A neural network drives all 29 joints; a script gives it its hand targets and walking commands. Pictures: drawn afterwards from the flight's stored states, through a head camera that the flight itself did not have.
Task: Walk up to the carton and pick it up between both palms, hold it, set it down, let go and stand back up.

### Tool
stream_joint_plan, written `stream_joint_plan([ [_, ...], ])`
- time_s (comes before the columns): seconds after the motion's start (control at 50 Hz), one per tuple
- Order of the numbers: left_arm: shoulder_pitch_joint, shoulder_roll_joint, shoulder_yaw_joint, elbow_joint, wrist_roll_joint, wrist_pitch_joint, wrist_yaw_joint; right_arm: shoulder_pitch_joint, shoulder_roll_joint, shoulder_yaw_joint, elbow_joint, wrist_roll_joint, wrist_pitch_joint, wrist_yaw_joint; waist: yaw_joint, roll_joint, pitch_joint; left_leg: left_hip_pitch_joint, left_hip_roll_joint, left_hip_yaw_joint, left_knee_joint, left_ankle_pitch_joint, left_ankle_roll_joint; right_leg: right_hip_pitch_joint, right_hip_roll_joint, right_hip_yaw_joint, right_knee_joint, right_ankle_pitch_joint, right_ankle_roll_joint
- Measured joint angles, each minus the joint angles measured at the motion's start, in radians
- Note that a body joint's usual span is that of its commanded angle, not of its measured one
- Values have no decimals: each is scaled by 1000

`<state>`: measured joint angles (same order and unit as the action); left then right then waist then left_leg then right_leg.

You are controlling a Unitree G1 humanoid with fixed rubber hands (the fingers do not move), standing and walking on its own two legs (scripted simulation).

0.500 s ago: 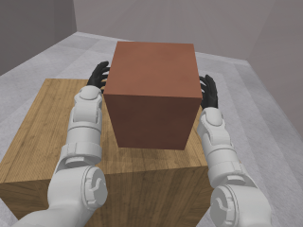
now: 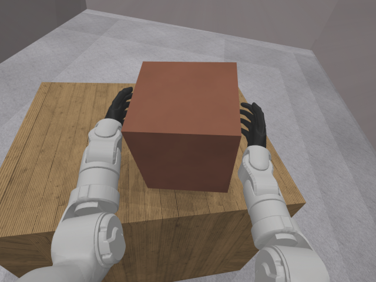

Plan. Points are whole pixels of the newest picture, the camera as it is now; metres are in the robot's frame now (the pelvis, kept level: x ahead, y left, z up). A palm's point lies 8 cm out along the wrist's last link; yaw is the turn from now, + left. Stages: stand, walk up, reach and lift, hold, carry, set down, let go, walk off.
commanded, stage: set down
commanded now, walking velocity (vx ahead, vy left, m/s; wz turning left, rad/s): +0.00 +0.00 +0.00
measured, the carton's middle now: (187, 131) +0.44 -0.01 +0.09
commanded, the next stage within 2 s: none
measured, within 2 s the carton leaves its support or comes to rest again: neither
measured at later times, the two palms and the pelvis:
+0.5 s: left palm (117, 125) +0.42 +0.15 +0.12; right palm (250, 162) +0.35 -0.14 +0.10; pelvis -0.01 +0.01 +0.00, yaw +0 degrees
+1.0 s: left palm (112, 129) +0.43 +0.16 +0.10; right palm (240, 160) +0.36 -0.13 +0.09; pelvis -0.01 +0.02 +0.00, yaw +0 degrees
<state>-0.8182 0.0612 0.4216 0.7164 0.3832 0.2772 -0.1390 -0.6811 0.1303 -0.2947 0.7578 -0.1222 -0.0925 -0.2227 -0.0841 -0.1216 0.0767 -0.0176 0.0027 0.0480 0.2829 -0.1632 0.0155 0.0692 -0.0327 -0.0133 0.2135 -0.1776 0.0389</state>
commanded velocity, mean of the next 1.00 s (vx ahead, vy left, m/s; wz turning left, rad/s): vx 0.00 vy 0.00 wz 0.00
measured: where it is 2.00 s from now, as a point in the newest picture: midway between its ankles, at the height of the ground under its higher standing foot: outside the picture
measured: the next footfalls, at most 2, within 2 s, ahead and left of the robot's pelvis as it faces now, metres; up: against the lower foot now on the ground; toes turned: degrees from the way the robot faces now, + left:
none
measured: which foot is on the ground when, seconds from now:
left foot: down 0.00-1.00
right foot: down 0.00-1.00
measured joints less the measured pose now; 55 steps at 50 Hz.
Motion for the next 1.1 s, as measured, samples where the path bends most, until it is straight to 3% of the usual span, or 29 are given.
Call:
stream_joint_plan([
  [0.1,78,2,-25,-91,-31,2,-14,57,3,83,-41,70,-24,-31,4,1,15,-25,13,-8,34,-24,-7,-16,12,-9,18,-1,2],
  [0.2,85,29,-50,-101,-42,12,-24,67,28,77,-24,46,-48,-51,0,3,5,-68,8,-25,56,-31,-7,-38,9,-30,12,-8,-1],
  [0.28,96,34,-105,-122,-73,10,-6,98,22,86,-53,64,-65,-55,-2,25,-26,-114,11,-37,76,-29,-11,-67,13,-44,6,6,-3],
  [0.42,-23,42,-42,66,-23,-12,-24,61,46,4,7,0,-44,-65,-33,22,-15,-83,-1,-29,61,-17,5,-41,1,-39,-5,5,2],
  [0.52,-79,18,6,130,30,-30,-18,53,39,-31,27,1,-56,-60,-4,21,12,-82,4,1,44,6,10,-61,2,-9,-2,29,8],
  [0.64,-142,28,65,217,47,-84,-14,-3,72,-146,40,-94,-70,-33,24,20,-8,-131,2,18,21,37,20,-123,-1,8,-8,59,12],
  [0.74,-167,51,66,256,40,-104,-15,-43,109,-241,37,-187,-60,-12,22,7,-25,-154,-14,7,-2,58,26,-151,-15,-5,-7,60,16],
  [0.86,-136,59,46,270,36,-121,-10,-41,136,-299,44,-243,-56,6,6,9,-43,-168,-23,-7,16,40,27,-150,-24,-21,-6,45,19],
  [0.96,-100,54,8,269,34,-141,-2,-8,134,-301,60,-249,-79,10,-12,15,-63,-186,-16,-10,50,10,21,-155,-18,-24,-1,31,15],
  [1.1,-131,41,44,325,52,-181,6,12,111,-265,70,-195,-105,-1,1,24,-55,-193,7,10,71,-13,12,-169,2,-7,10,24,9],
])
